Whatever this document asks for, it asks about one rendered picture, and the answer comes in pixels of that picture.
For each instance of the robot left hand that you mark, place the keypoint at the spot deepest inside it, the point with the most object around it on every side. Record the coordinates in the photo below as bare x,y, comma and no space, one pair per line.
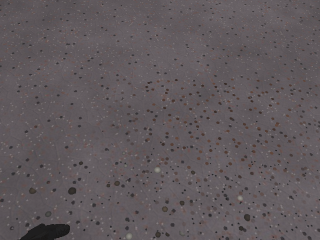
47,232

